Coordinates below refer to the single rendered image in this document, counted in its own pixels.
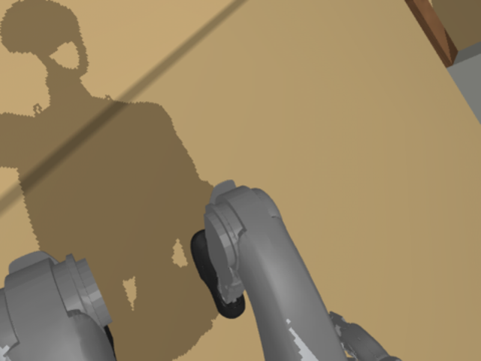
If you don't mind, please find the left robot foot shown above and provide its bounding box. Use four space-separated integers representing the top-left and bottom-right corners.
104 325 116 359

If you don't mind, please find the right robot foot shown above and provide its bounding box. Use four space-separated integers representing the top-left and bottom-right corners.
190 229 245 319

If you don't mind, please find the right robot hand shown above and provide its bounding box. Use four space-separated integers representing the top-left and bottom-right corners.
329 311 389 361

